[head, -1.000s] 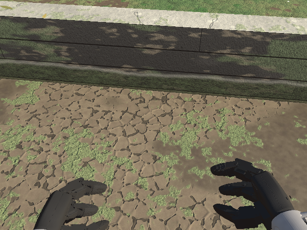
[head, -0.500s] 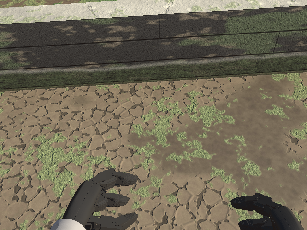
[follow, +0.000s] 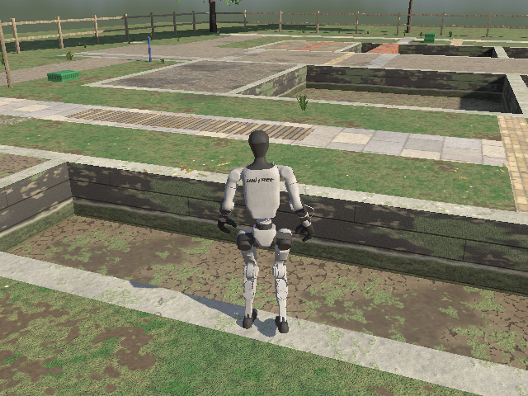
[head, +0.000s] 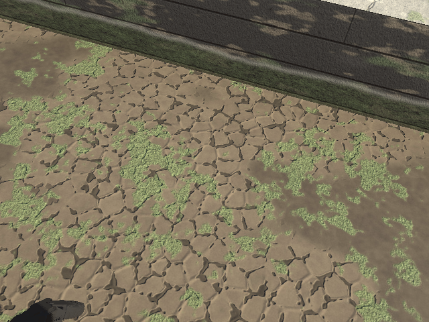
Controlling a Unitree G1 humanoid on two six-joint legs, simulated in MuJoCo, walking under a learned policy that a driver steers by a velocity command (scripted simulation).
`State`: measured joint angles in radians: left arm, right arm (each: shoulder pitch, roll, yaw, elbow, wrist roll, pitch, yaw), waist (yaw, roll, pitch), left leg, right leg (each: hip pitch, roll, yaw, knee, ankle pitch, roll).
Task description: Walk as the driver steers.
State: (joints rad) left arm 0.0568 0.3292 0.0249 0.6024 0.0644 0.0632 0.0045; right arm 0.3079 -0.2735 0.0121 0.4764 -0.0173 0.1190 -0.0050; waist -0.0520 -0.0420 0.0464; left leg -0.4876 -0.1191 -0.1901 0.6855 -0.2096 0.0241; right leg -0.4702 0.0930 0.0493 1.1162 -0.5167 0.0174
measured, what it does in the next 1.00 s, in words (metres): steps on the spot, turning right: right foot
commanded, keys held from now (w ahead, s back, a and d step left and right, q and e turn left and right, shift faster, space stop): w+e+shift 0.76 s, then w+shift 0.02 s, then w+q+shift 0.22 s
